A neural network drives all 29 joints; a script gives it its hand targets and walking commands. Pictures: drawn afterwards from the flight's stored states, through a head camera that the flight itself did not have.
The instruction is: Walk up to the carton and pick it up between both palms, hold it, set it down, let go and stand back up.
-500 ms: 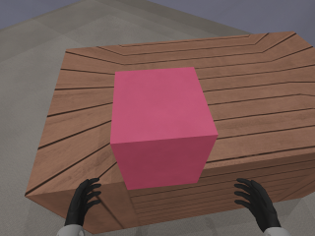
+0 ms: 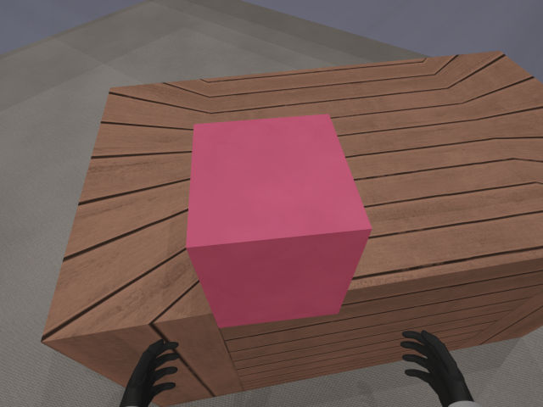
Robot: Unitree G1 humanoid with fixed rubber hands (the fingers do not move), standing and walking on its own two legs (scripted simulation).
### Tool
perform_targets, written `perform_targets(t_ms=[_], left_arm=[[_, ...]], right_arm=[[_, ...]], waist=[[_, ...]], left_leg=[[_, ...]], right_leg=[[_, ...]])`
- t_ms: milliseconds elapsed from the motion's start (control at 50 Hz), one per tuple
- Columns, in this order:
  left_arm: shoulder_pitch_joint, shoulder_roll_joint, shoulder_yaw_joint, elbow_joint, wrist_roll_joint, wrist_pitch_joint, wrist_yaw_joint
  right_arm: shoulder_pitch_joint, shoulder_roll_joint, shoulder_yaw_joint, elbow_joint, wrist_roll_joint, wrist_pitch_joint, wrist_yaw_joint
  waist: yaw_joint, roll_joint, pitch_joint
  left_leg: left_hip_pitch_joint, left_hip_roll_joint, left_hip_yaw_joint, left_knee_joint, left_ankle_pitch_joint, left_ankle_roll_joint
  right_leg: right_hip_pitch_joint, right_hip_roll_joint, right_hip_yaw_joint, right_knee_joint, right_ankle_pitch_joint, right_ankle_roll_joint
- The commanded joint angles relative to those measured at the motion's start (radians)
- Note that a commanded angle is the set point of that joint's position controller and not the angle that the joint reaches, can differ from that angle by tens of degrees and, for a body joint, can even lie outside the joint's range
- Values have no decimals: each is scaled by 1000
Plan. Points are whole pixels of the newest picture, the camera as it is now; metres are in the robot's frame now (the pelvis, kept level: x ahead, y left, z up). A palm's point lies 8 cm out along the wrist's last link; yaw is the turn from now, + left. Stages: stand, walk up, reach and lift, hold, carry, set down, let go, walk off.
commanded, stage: set down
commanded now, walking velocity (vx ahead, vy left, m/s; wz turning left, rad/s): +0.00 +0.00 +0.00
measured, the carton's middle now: (271, 225) +0.36 +0.04 +0.05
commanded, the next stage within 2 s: let go in 0.26 s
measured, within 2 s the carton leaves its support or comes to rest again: neither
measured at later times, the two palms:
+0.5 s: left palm (147, 402) +0.14 +0.22 -0.09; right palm out of the picture +0.14 -0.23 -0.09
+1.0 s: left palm out of the picture +0.09 +0.25 -0.12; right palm out of the picture +0.08 -0.24 -0.13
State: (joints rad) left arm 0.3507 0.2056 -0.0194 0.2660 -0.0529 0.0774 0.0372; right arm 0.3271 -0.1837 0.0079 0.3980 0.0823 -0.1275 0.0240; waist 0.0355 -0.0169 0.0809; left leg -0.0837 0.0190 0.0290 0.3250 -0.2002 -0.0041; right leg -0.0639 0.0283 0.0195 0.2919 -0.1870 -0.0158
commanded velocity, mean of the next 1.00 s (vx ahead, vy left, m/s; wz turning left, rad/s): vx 0.00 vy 0.00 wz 0.00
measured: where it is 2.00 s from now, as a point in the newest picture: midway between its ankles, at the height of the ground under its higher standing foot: outside the picture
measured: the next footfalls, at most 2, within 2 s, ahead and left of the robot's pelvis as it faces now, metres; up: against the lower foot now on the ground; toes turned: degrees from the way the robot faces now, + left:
none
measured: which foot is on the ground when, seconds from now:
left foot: down 0.00-1.00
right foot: down 0.00-1.00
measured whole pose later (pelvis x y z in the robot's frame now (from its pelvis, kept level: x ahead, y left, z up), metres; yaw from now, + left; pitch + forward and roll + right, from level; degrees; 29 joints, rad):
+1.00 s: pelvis -0.02 +0.00 -0.01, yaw +5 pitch +0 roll -1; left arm 0.22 0.22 0.03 0.64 0.05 0.02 0.00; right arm 0.28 -0.22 -0.03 0.79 -0.03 -0.01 0.03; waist 0.02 0.00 0.04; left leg -0.30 0.01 -0.05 0.56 -0.27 0.00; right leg -0.23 0.01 -0.08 0.50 -0.27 -0.02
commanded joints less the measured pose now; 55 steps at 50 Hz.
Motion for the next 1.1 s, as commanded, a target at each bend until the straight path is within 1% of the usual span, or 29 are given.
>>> perform_targets(t_ms=[0, 40, 120, 220, 240, 260, 280, 360, 380, 460, 500, 540, 600, 760, 780, 800, 820, 840, 860, 880, 900, 920, 940, 980, 1000, 1040, 1080], left_arm=[[-113, 98, 41, -97, 8, -60, 5], [-119, 103, 47, -84, 11, -54, 1], [-125, 94, 53, -18, 25, -23, -14], [-161, 89, 53, 43, 37, 16, -25], [-170, 87, 52, 60, 40, 22, -27], [-186, 90, 54, 63, 44, 25, -26], [-192, 89, 51, 81, 47, 28, -26], [-224, 96, 52, 89, 52, 16, -19], [-231, 97, 50, 97, 51, 13, -19], [-233, 97, 57, 102, 57, 3, -15], [-230, 96, 58, 108, 58, 0, -18], [-229, 96, 60, 112, 60, 0, -21], [-228, 88, 57, 118, 60, 5, -24], [-243, 87, 49, 129, 63, 16, -19], [-152, 177, 104, 228, 148, -50, -25], [-104, 174, 112, 252, 144, -68, -28], [-90, 151, 103, 258, 134, -80, -34], [-68, 129, 93, 268, 119, -88, -38], [-66, 122, 89, 282, 109, -92, -38], [-91, 121, 87, 292, 104, -92, -38], [-110, 124, 86, 297, 105, -92, -35], [-118, 127, 84, 304, 101, -91, -33], [-117, 129, 84, 312, 96, -91, -32], [-119, 132, 86, 330, 91, -88, -27], [-122, 131, 86, 341, 89, -87, -25], [-103, 122, 86, 369, 85, -81, -23], [-68, 115, 88, 401, 83, -77, -22]], right_arm=[[-88, -94, -55, -59, -23, -61, -3], [-101, -93, -52, -42, -23, -68, -6], [-118, -101, -48, 38, -33, -72, -11], [-163, -108, -61, 100, -61, -67, -13], [-167, -108, -64, 118, -67, -65, -13], [-179, -107, -64, 129, -74, -65, -11], [-186, -108, -67, 139, -82, -65, -10], [-208, -106, -76, 165, -95, -85, -4], [-214, -106, -74, 171, -98, -90, -3], [-213, -106, -74, 199, -100, -114, -1], [-210, -110, -71, 212, -98, -123, -2], [-211, -114, -70, 223, -95, -129, -5], [-212, -118, -69, 229, -91, -130, -6], [-214, -124, -77, 208, -96, -105, -1], [-52, -144, -74, 311, -110, 20, -11], [-1, -153, -81, 325, -120, 72, -14], [-28, -165, -83, 309, -119, 92, -14], [-49, -166, -82, 296, -115, 96, -10], [-42, -157, -78, 288, -113, 96, -6], [-35, -150, -74, 290, -111, 96, -2], [-30, -141, -72, 293, -112, 95, 0], [-30, -131, -65, 292, -114, 95, 2], [-33, -130, -65, 294, -118, 96, 3], [-17, -136, -66, 301, -126, 100, 2], [-2, -141, -69, 306, -128, 101, 0], [15, -149, -68, 315, -131, 101, -4], [23, -162, -70, 323, -130, 103, -10]], waist=[[-12, 22, -106], [-9, 21, -116], [-15, 23, -108], [-17, 18, -74], [-24, 16, -68], [-19, 23, -71], [-22, 20, -72], [-26, 20, -97], [-26, 13, -103], [-27, 15, -130], [-30, 7, -143], [-33, 7, -143], [-34, 10, -128], [-30, 6, -91], [-20, 40, -49], [-28, 37, -30], [-13, 40, -55], [6, 41, -128], [2, 22, -178], [-5, 14, -197], [-13, -4, -211], [-12, -18, -215], [-11, -16, -217], [-16, -14, -180], [-23, -6, -158], [-21, 35, -135], [-11, 94, -121]], left_leg=[[125, -12, 17, 12, 244, -23], [130, -13, 18, 19, 253, -23], [138, -17, 21, 24, 253, -25], [124, -14, 28, 15, 207, -24], [122, -14, 29, 15, 197, -24], [119, -13, 32, 15, 190, -25], [117, -11, 31, 16, 181, -23], [117, -9, 34, 28, 185, -21], [115, -9, 34, 30, 183, -20], [124, -11, 33, 42, 216, -19], [136, -12, 30, 48, 231, -20], [137, -15, 30, 50, 235, -20], [130, -16, 28, 47, 220, -21], [109, -17, 34, 35, 157, -15], [-177, 97, -115, 103, 451, 32], [-268, 94, -121, 107, 334, 41], [-246, 86, -115, 133, 353, 47], [-190, 79, -106, 171, 374, 45], [-175, 66, -100, 195, 335, 40], [-201, 48, -98, 212, 275, 36], [-224, 34, -92, 234, 230, 33], [-225, 27, -90, 246, 199, 32], [-222, 24, -95, 252, 186, 35], [-233, 21, -110, 254, 186, 33], [-245, 26, -128, 246, 196, 39], [-266, 48, -180, 199, 210, 57], [-305, 74, -241, 137, 174, 76]], right_leg=[[-107, -17, -11, -43, 94, -6], [-99, -17, -12, -36, 116, -6], [-100, -15, -22, -32, 131, -7], [-110, -10, -37, -36, 80, -10], [-114, -11, -38, -35, 74, -10], [-113, -9, -41, -31, 66, -11], [-115, -10, -41, -28, 59, -11], [-117, -10, -43, -11, 83, -9], [-115, -9, -44, -8, 87, -8], [-100, -12, -38, 6, 155, -1], [-94, -11, -38, 10, 191, 2], [-87, -13, -37, 11, 208, 4], [-91, -12, -37, 9, 201, 3], [-106, -14, -34, -1, 115, -4], [-42, -76, -8, 104, 87, 5], [-9, -88, 4, 97, 2, 0], [-6, -95, 9, 111, 71, -4], [-29, -98, 7, 139, 149, -13], [-41, -100, 2, 153, 169, -24], [-30, -109, 2, 158, 169, -37], [-26, -129, 13, 167, 190, -54], [-47, -145, 18, 170, 199, -69], [-73, -152, 20, 167, 182, -75], [-132, -152, 18, 155, 92, -78], [-148, -146, 14, 153, 41, -76], [-171, -114, -17, 176, -69, -55], [-162, -80, -40, 206, -127, -39]])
